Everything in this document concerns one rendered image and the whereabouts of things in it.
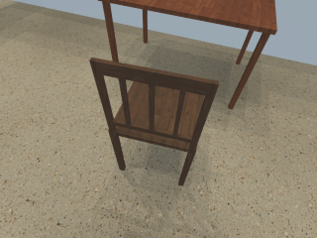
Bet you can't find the table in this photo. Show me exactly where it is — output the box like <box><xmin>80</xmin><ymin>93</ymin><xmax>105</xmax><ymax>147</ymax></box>
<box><xmin>98</xmin><ymin>0</ymin><xmax>277</xmax><ymax>110</ymax></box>

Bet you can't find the chair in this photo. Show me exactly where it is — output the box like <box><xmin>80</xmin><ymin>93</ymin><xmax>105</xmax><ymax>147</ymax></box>
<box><xmin>89</xmin><ymin>58</ymin><xmax>220</xmax><ymax>186</ymax></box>

